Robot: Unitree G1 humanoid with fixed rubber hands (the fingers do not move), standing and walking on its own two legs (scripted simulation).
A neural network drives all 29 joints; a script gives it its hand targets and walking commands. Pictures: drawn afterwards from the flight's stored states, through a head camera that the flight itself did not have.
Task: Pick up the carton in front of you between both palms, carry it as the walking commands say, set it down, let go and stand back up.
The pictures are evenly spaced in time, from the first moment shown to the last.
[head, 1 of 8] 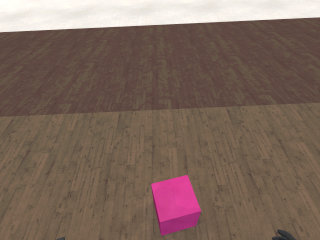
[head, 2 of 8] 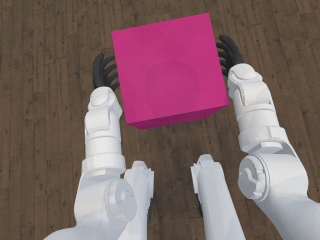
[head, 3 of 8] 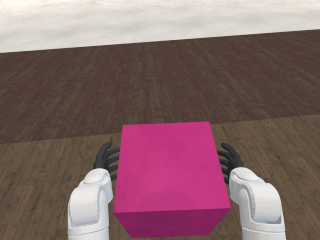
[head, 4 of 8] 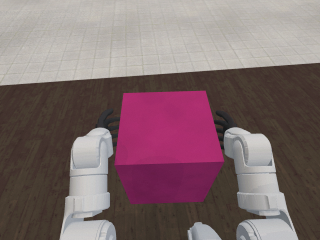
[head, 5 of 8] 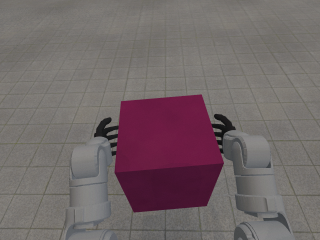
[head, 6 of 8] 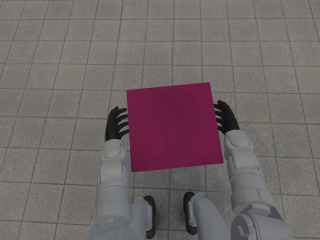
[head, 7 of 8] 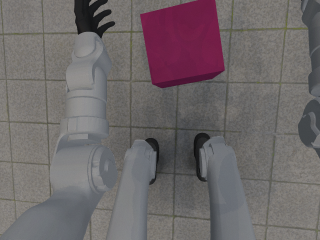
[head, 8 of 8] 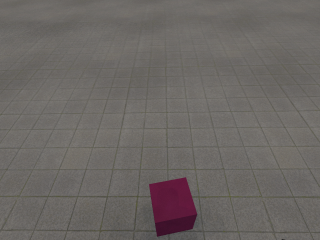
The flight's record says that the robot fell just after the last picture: no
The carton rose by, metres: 0.69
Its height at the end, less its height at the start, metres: -0.33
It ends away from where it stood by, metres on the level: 5.02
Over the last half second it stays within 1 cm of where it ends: yes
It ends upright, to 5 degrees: yes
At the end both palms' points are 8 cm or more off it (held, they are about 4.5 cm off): yes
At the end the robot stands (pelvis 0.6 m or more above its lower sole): yes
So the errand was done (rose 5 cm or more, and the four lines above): yes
